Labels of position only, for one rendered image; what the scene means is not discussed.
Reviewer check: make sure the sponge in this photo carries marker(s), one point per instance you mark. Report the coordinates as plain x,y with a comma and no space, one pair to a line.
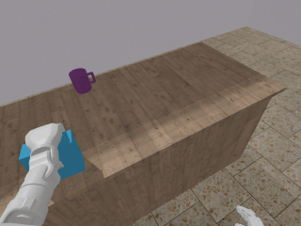
69,154

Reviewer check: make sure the left robot hand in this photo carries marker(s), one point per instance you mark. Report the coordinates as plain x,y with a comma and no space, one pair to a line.
47,134

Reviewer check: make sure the right robot hand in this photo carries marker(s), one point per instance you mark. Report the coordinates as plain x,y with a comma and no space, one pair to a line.
249,216

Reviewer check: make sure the left robot forearm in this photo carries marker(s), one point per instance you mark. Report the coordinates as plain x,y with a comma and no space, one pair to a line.
30,206

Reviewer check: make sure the table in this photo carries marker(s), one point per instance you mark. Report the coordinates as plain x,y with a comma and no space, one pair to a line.
147,132

